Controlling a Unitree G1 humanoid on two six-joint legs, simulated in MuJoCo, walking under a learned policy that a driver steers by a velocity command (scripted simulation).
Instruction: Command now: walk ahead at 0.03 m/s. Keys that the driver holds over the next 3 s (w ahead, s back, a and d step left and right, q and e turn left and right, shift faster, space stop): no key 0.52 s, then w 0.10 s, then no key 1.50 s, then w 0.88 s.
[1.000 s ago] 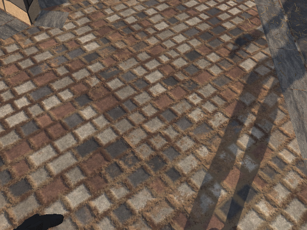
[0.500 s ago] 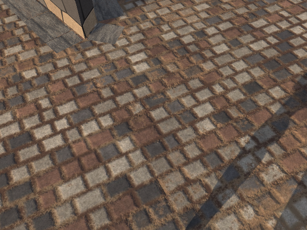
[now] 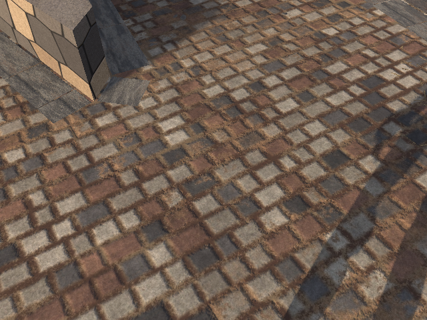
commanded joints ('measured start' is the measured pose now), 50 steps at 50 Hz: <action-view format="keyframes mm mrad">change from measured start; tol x16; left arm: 1 -16 103 16 -28 -4 -36 0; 50 104 58 1 109 -24 -6 14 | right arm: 1 -17 -108 -29 -32 1 -12 -10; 50 33 -105 -19 227 33 -12 -1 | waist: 1 -12 -95 11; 27 0 -22 -13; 33 15 -175 191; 38 -7 169 -14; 50 -3 -28 -58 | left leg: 1 126 47 -54 -50 1 27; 26 181 54 -45 -37 180 13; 30 20 -26 41 72 -348 20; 33 -106 23 24 224 -207 36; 35 46 29 24 39 -132 49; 39 256 244 -308 -95 387 196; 42 249 263 -263 -62 620 199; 50 250 67 -40 -2 517 74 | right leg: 1 -116 -38 45 -186 -40 -34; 26 1 5 -8 -161 184 -40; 31 -22 -132 216 -321 -499 -172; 36 -77 -92 110 -125 103 -105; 41 -70 13 4 103 -134 32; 46 118 3 -5 -84 422 -23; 50 114 -3 -6 -104 421 -28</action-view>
